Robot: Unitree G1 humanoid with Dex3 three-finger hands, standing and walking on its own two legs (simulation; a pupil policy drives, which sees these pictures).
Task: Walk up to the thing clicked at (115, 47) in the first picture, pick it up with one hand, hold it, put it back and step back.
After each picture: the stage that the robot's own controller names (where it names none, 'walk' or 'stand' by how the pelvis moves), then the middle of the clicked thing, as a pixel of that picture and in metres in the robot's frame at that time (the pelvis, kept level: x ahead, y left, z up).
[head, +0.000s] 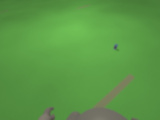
stand; (115, 46) +1.57 -0.53 -0.72
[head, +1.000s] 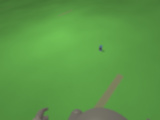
walk; (100, 48) +1.51 -0.09 -0.69
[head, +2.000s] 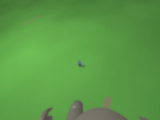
walk; (79, 63) +0.96 +0.28 -0.72
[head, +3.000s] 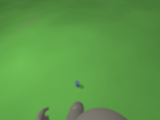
walk; (77, 84) +0.56 +0.24 -0.71
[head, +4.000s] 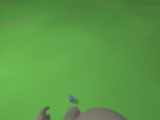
stand; (71, 98) +0.34 +0.21 -0.70
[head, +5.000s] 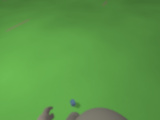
stand; (72, 102) +0.30 +0.20 -0.72
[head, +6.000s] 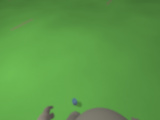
stand; (74, 101) +0.31 +0.19 -0.72
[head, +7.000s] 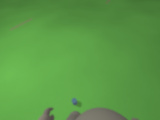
stand; (74, 101) +0.30 +0.20 -0.72
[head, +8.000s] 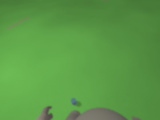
stand; (73, 101) +0.29 +0.20 -0.72
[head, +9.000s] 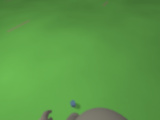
stand; (73, 103) +0.29 +0.21 -0.73
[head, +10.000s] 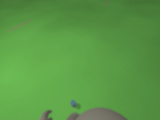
stand; (73, 103) +0.29 +0.20 -0.73
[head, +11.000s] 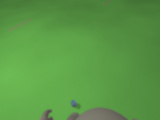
stand; (73, 103) +0.29 +0.20 -0.73
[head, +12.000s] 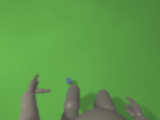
go down; (69, 81) +0.33 +0.22 -0.55
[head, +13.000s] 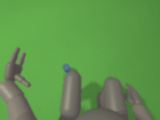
go down; (66, 68) +0.37 +0.26 -0.33
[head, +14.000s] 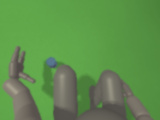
close in; (52, 63) +0.35 +0.29 -0.25
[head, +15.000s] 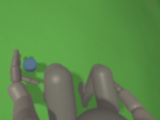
close; (30, 65) +0.33 +0.30 -0.21
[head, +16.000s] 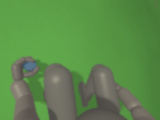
lift; (30, 65) +0.32 +0.31 -0.21
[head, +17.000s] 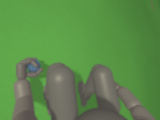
lift; (33, 66) +0.31 +0.29 -0.22
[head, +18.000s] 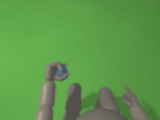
lift; (62, 72) +0.31 +0.20 -0.01
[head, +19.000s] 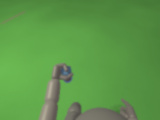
hold; (67, 74) +0.32 +0.18 +0.00
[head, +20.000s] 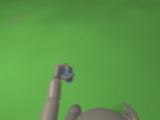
hold; (68, 74) +0.32 +0.17 +0.00
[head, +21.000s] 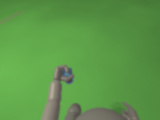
crouch; (68, 76) +0.32 +0.17 -0.02
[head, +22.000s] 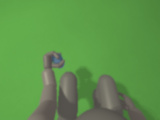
crouch; (58, 61) +0.39 +0.23 -0.11
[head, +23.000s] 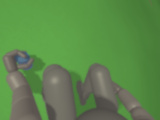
lower; (24, 61) +0.36 +0.32 -0.22
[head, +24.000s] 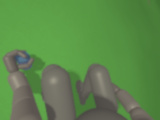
lower; (24, 61) +0.36 +0.32 -0.22
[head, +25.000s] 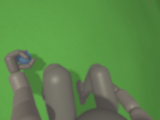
lower; (25, 61) +0.35 +0.32 -0.22
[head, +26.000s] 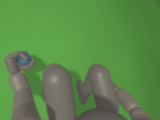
lower; (25, 62) +0.34 +0.32 -0.22
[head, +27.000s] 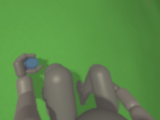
open; (31, 64) +0.33 +0.29 -0.22
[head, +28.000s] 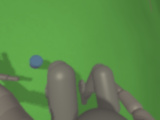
stand; (35, 62) +0.33 +0.28 -0.22
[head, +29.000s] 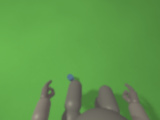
walk; (70, 77) +0.35 +0.22 -0.49
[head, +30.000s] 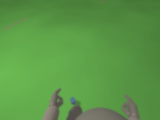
stand; (73, 101) +0.31 +0.20 -0.66
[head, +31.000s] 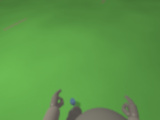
stand; (72, 101) +0.30 +0.20 -0.67
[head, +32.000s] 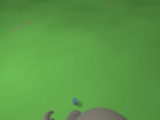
stand; (75, 101) +0.33 +0.19 -0.72
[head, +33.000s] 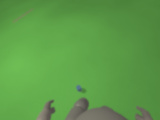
walk; (79, 88) +0.38 +0.20 -0.70
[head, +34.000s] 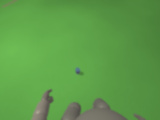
walk; (77, 70) +0.63 +0.15 -0.70
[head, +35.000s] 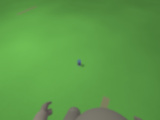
stand; (79, 62) +0.94 +0.18 -0.70
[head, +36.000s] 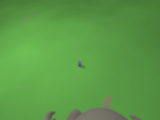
stand; (79, 64) +0.95 +0.22 -0.72
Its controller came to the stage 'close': yes
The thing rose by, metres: 0.70
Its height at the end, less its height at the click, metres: +0.00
